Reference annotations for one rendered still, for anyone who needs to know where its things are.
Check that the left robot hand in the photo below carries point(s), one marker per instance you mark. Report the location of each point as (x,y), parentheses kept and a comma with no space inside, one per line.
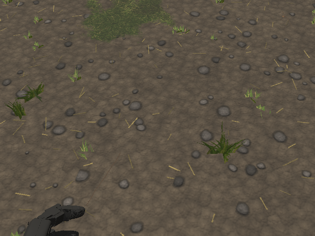
(41,226)

